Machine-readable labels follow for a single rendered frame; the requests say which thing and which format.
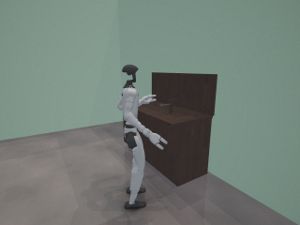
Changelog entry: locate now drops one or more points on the robot left hand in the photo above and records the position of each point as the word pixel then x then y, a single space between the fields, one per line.
pixel 146 100

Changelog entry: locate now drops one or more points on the robot left foot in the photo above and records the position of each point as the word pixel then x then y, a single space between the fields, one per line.
pixel 141 190

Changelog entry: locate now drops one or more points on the counter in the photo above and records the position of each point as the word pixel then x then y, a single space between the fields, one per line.
pixel 185 124

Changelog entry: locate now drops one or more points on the left robot upper arm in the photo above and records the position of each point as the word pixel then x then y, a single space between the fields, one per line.
pixel 120 104

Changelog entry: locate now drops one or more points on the right robot shin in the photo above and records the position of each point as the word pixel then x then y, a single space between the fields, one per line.
pixel 135 184

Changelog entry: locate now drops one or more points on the right robot upper arm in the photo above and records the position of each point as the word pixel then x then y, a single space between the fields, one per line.
pixel 130 98

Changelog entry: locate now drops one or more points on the robot right hand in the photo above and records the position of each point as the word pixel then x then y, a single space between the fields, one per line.
pixel 154 139

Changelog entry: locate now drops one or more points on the right robot forearm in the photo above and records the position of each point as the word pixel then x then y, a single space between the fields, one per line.
pixel 135 123

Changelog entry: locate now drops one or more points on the tap lever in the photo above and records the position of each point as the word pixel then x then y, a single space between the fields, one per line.
pixel 160 105

